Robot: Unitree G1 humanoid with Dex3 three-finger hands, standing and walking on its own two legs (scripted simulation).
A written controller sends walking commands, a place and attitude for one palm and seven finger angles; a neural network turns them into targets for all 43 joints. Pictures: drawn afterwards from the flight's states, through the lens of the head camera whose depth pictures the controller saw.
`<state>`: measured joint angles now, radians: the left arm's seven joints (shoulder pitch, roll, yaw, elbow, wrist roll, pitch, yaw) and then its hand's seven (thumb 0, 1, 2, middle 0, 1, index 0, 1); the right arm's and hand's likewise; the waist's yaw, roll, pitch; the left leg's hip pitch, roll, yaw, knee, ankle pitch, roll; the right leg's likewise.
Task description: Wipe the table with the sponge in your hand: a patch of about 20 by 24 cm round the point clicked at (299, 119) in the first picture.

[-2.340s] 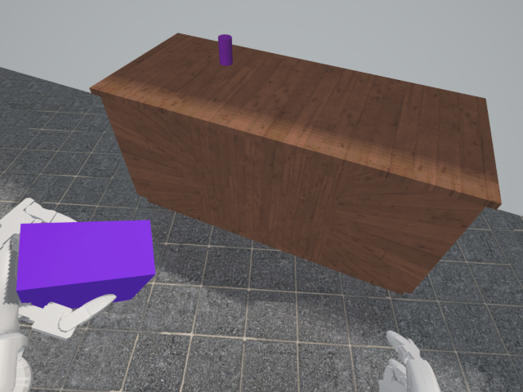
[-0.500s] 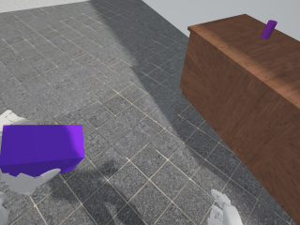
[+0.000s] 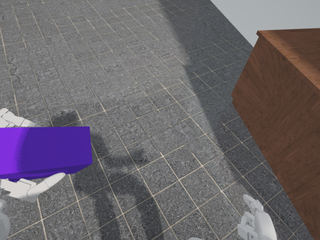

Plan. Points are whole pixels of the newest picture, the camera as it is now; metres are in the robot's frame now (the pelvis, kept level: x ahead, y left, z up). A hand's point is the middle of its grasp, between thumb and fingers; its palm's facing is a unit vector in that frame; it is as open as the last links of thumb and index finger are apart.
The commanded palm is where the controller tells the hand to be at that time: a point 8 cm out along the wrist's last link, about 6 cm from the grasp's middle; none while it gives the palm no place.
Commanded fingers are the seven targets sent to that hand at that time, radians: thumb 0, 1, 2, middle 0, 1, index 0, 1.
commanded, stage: walk around to get in front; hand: left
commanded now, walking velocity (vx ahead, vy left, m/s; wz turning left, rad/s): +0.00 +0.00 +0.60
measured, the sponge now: (58, 154) +0.23 +0.21 +0.16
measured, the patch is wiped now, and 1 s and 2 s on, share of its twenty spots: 0.00 0.00 0.00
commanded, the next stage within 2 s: none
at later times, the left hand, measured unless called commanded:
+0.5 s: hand out of the picture +0.08 +0.24 +0.17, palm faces +0.59 -0.69 -0.41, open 10.5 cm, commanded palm +0.02 +0.28 +0.19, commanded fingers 0.00 0.10 1.30 -1.20 -1.60 -1.20 -1.60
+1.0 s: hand out of the picture +0.10 +0.33 +0.20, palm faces +0.70 -0.55 -0.46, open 10.5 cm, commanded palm +0.03 +0.35 +0.19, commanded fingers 0.00 0.10 1.30 -1.20 -1.60 -1.20 -1.60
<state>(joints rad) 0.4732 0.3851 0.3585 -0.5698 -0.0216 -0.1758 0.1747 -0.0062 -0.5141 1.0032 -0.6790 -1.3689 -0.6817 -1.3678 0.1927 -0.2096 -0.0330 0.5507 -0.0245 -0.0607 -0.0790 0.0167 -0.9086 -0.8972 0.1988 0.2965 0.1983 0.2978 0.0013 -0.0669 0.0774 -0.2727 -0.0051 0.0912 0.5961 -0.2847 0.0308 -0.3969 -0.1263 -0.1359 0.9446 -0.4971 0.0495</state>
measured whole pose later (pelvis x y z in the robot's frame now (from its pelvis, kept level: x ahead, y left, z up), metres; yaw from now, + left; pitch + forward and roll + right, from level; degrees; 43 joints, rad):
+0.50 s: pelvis -0.05 -0.03 +0.01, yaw +18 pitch +0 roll +0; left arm 0.48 0.33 0.28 -0.49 -0.02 -0.13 0.11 -0.01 -0.52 1.00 -0.68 -1.37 -0.68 -1.37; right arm 0.22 -0.22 0.00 0.65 -0.02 -0.06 -0.05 0.02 -0.90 -0.90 0.21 0.30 0.20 0.30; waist 0.02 0.03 0.01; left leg -0.63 0.00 0.00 1.17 -0.33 -0.04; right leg -0.16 -0.05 -0.19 0.51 -0.34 -0.03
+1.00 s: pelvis +0.02 +0.03 +0.01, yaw +28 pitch +0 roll -1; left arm 0.51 0.43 0.39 -0.66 -0.02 -0.21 0.15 -0.01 -0.52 1.01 -0.68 -1.37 -0.68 -1.37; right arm 0.19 -0.09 0.03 0.59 0.00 -0.11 -0.02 0.01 -0.90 -0.90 0.20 0.30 0.20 0.30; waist 0.00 -0.03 0.08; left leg -0.25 0.05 0.11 0.51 -0.26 0.02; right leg -0.59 -0.12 -0.11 1.10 -0.34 0.05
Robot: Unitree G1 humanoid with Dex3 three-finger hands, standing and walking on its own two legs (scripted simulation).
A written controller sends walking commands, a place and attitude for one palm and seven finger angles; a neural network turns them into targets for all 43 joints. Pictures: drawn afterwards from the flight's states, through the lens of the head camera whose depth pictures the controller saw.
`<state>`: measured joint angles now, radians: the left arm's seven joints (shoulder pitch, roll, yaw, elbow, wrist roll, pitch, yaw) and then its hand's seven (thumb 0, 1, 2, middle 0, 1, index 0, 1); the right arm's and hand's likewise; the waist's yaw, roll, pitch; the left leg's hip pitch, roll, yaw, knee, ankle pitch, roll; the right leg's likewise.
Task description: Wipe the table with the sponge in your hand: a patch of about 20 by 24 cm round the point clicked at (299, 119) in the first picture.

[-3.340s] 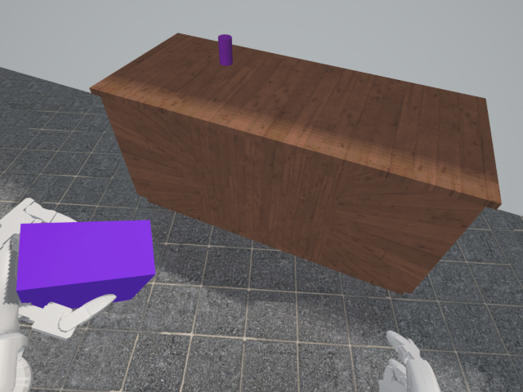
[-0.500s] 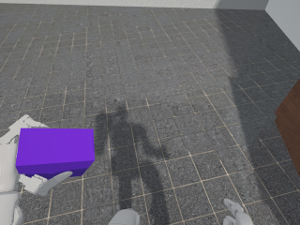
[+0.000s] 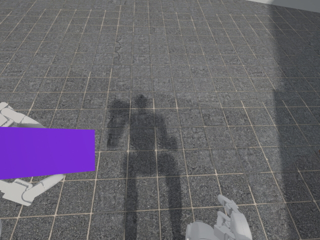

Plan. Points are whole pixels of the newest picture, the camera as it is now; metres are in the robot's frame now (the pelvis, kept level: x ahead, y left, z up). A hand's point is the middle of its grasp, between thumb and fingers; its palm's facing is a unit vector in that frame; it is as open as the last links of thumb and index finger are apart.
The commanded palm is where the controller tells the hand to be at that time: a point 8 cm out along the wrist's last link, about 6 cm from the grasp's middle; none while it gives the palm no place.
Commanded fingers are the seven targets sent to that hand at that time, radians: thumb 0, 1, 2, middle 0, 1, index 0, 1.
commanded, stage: walk around to get in front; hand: left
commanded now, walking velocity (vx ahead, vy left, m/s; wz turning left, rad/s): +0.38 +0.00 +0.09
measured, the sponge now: (57, 154) +0.23 +0.20 +0.17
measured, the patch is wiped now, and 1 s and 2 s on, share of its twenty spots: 0.00 0.00 0.00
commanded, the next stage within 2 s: walk to a spot facing it in 1.52 s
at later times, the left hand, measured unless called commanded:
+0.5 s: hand (80, 101) +0.33 +0.19 +0.19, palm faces +0.40 -0.77 -0.51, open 10.5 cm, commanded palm +0.26 +0.24 +0.18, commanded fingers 0.00 0.10 1.30 -1.20 -1.60 -1.20 -1.60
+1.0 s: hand (92, 57) +0.46 +0.20 +0.20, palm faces +0.51 -0.68 -0.53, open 10.5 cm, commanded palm +0.41 +0.24 +0.18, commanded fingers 0.00 0.10 1.30 -1.20 -1.60 -1.20 -1.60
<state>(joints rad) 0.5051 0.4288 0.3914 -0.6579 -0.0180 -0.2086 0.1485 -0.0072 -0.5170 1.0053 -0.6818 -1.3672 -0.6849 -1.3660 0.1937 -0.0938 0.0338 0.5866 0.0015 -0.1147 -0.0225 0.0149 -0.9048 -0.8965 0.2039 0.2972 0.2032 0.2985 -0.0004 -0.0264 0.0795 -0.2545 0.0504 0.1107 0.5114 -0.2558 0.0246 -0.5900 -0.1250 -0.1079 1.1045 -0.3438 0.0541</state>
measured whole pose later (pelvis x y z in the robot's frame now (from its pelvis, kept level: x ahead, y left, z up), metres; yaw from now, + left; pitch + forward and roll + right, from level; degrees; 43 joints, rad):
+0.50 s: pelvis +0.13 -0.05 +0.00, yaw +5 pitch +1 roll +2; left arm 0.53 0.43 0.39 -0.62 -0.02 -0.23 0.15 -0.01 -0.52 1.01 -0.68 -1.37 -0.68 -1.37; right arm 0.19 -0.26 -0.06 0.57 -0.01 -0.04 -0.06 0.02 -0.91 -0.90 0.20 0.30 0.20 0.30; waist -0.02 -0.03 0.09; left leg -0.52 0.10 0.11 0.85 -0.30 -0.03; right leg -0.19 -0.07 -0.22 0.48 -0.30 -0.05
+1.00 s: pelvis +0.29 -0.06 +0.00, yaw +8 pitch +0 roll +0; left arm 0.50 0.41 0.40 -0.57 -0.02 -0.25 0.15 -0.01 -0.52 1.01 -0.68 -1.37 -0.68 -1.37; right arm 0.21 -0.12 0.02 0.61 -0.01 -0.10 -0.04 0.01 -0.90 -0.90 0.21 0.30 0.21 0.30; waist 0.04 0.07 0.06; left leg -0.19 0.13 0.13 0.51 -0.30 -0.05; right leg -0.41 -0.10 -0.18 0.67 -0.29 0.05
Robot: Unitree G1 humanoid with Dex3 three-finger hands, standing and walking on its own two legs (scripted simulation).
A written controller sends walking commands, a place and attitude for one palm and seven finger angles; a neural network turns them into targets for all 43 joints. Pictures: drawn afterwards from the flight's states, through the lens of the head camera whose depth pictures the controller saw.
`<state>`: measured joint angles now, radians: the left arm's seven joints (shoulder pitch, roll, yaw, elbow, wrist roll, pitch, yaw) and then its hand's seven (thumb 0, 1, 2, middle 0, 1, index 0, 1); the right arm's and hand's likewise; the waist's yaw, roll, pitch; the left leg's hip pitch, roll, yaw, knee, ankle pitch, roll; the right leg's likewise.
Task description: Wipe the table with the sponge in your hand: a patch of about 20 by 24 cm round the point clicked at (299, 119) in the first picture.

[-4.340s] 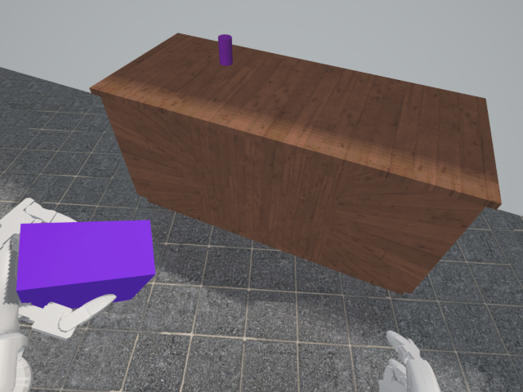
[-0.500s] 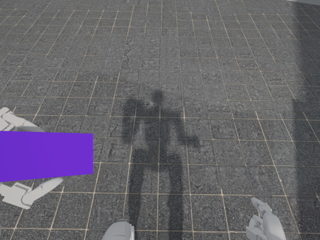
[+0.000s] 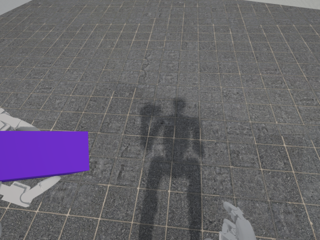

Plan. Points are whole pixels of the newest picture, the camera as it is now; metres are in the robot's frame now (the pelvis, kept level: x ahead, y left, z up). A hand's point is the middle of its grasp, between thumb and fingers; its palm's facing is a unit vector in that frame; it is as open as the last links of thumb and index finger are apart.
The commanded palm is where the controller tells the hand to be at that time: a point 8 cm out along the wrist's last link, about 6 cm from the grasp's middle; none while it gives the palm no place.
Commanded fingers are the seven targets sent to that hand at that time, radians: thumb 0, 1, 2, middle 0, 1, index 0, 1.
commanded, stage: walk around to get in front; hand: left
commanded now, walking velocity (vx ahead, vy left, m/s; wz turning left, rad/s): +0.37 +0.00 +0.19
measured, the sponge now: (53, 157) +0.22 +0.21 +0.18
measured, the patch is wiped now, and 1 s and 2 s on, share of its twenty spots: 0.00 0.00 0.00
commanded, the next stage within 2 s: walk to a spot facing it in 0.52 s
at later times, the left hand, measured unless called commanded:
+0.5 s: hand (58, 108) +0.32 +0.24 +0.19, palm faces +0.53 -0.71 -0.48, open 10.5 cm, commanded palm +0.27 +0.28 +0.18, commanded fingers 0.00 0.10 1.30 -1.20 -1.60 -1.20 -1.60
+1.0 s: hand (89, 84) +0.42 +0.22 +0.16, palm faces +0.62 -0.66 -0.43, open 10.6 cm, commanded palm +0.36 +0.23 +0.18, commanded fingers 0.00 0.10 1.30 -1.20 -1.60 -1.20 -1.60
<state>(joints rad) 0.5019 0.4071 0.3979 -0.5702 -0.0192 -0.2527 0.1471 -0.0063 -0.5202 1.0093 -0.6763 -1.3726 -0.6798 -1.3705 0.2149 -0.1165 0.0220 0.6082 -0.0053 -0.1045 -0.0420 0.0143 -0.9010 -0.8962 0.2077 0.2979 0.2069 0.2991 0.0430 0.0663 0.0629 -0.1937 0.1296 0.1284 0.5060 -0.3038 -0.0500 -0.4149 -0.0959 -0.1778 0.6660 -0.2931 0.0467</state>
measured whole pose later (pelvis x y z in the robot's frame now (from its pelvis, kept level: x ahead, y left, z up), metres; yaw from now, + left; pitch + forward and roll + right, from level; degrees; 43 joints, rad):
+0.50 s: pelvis +0.15 -0.02 -0.01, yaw +8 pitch +0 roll +3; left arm 0.52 0.41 0.42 -0.61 -0.03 -0.22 0.18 -0.01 -0.52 1.01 -0.67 -1.38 -0.68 -1.37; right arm 0.25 -0.24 -0.06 0.55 0.00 -0.02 -0.06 0.02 -0.91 -0.90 0.20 0.30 0.20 0.30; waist 0.01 -0.05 0.08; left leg -0.42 0.05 0.24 0.61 -0.24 0.00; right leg -0.11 -0.15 -0.30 0.59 -0.46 0.00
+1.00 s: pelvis +0.25 -0.07 -0.02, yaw +8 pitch -2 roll +0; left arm 0.32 0.31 0.36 -0.36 0.00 -0.17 0.15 -0.01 -0.53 1.02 -0.67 -1.38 -0.67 -1.38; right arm 0.12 -0.19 0.01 0.60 0.00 -0.10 -0.04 0.01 -0.90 -0.90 0.21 0.30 0.21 0.30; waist 0.09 0.09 0.08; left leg -0.33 0.15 0.09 0.84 -0.46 -0.06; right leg -0.35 0.00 -0.16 0.65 -0.26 -0.07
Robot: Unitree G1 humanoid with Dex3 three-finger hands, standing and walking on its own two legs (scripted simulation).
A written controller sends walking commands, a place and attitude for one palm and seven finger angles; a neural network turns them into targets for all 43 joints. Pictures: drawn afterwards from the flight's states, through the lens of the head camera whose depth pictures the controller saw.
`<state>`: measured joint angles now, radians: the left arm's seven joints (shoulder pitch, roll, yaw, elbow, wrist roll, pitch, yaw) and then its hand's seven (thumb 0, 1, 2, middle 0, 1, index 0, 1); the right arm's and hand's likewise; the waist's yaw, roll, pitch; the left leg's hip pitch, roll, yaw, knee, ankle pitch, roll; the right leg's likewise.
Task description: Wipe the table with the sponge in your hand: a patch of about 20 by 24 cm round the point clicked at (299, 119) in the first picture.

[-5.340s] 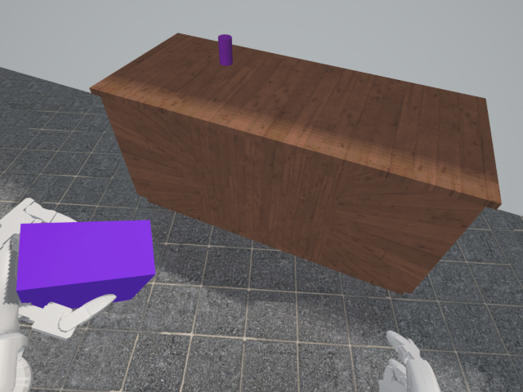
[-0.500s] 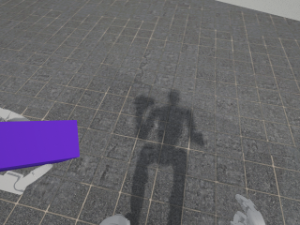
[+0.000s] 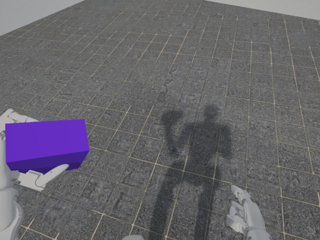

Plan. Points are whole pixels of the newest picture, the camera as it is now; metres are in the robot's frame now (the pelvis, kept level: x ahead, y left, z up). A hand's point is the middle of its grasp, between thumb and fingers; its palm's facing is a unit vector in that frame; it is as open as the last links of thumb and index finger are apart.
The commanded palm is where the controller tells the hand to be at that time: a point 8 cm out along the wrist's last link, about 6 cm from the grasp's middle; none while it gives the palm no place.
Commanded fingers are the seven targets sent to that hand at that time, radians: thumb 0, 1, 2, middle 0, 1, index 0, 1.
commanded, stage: walk to a spot facing it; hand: left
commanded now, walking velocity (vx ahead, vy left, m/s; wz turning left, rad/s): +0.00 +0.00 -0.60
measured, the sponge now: (60, 149) +0.23 +0.23 +0.16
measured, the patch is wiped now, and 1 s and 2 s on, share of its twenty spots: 0.00 0.00 0.00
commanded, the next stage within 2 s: turn to face it in 0.08 s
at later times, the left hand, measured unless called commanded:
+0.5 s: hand (86, 142) +0.24 +0.17 +0.19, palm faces +0.18 -0.87 -0.45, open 10.6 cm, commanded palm +0.20 +0.22 +0.20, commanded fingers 0.00 0.10 1.30 -1.20 -1.60 -1.20 -1.60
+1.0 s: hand (155, 177) +0.20 +0.04 +0.17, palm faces -0.18 -0.86 -0.47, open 10.6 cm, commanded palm +0.15 +0.14 +0.20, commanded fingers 0.00 0.10 1.30 -1.20 -1.60 -1.20 -1.60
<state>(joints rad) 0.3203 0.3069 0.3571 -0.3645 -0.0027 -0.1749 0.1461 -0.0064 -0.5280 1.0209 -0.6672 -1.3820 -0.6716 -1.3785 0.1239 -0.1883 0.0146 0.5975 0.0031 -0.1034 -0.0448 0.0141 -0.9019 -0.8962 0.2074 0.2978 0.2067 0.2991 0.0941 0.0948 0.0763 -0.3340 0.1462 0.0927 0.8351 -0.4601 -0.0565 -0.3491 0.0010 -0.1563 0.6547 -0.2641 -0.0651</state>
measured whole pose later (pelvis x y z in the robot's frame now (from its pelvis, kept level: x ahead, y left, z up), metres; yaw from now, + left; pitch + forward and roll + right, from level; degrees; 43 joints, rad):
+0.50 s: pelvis -0.03 -0.01 +0.02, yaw -16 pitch +2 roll +3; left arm 0.51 0.37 0.38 -0.50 -0.05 -0.17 0.15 -0.01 -0.54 1.03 -0.66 -1.39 -0.67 -1.38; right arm 0.21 -0.25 -0.03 0.57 0.01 0.05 -0.01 0.02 -0.91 -0.90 0.20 0.30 0.20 0.30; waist 0.02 -0.03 0.03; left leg -0.36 0.01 0.01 0.78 -0.47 -0.06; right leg -0.38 0.12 0.09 0.41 -0.05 -0.11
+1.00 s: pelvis -0.14 -0.01 +0.00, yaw -33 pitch -1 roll -2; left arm 0.34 0.37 0.33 -0.52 -0.01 -0.18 0.13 -0.01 -0.54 1.03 -0.66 -1.39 -0.66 -1.38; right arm 0.17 -0.19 0.01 0.55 0.01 -0.05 0.02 0.01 -0.90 -0.90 0.21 0.30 0.21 0.30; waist 0.01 0.07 0.19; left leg -0.40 0.24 0.09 0.89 -0.47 -0.10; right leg -0.31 0.00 -0.10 0.64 -0.31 -0.01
